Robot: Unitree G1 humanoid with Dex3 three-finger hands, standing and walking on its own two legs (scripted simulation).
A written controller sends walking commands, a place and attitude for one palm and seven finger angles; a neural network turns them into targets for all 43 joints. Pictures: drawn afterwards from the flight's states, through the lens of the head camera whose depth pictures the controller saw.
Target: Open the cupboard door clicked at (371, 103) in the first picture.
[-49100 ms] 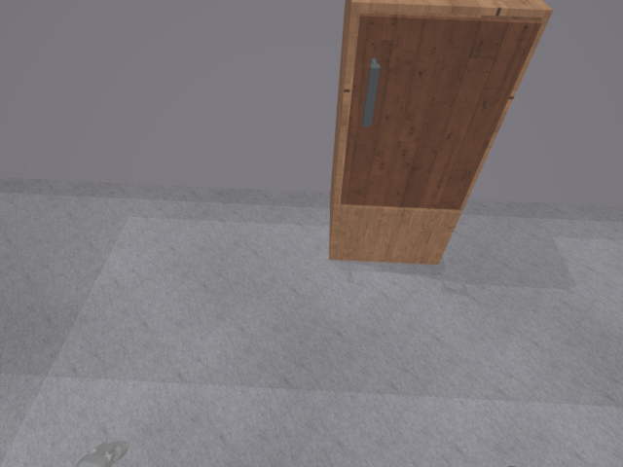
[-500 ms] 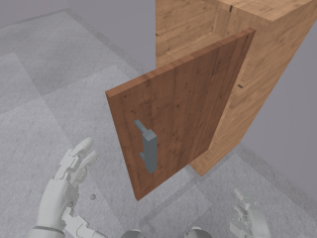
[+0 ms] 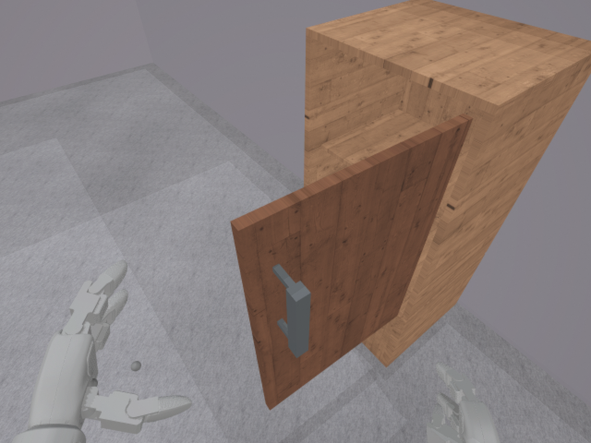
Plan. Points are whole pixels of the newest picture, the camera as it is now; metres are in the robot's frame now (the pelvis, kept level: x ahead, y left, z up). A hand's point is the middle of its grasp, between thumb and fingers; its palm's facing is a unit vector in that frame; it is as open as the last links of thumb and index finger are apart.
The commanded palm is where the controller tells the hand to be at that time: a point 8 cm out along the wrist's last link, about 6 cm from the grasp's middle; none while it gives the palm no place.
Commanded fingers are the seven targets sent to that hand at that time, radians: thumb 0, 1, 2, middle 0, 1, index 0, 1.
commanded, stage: draw the hand back to the body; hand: left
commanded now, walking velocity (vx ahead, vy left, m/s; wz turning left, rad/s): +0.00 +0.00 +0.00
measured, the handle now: (289, 312) +0.30 +0.04 +0.03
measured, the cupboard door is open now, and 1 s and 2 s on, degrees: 87 87 87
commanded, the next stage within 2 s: step back with the hand held close in 0.86 s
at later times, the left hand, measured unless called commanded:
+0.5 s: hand (66, 298) +0.20 +0.24 +0.20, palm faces +0.45 -0.79 -0.41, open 8.9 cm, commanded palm +0.15 +0.28 +0.21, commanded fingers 0.00 0.90 0.90 -0.20 -0.30 -0.20 -0.30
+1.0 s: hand (72, 298) +0.20 +0.23 +0.19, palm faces +0.45 -0.80 -0.40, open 7.4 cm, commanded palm +0.15 +0.27 +0.21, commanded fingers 0.00 0.90 0.90 -0.20 -0.30 -0.20 -0.30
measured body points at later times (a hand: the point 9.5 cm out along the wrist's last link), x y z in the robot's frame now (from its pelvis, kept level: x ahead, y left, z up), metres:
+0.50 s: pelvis +0.01 -0.02 +0.03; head -0.01 -0.04 +0.48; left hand +0.17 +0.28 +0.22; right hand +0.20 -0.24 -0.04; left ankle -0.03 +0.09 -0.70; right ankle +0.02 -0.14 -0.70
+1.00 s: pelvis +0.01 -0.03 +0.04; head -0.01 -0.05 +0.49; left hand +0.17 +0.27 +0.22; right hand +0.19 -0.25 -0.05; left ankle -0.03 +0.09 -0.70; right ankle +0.02 -0.14 -0.70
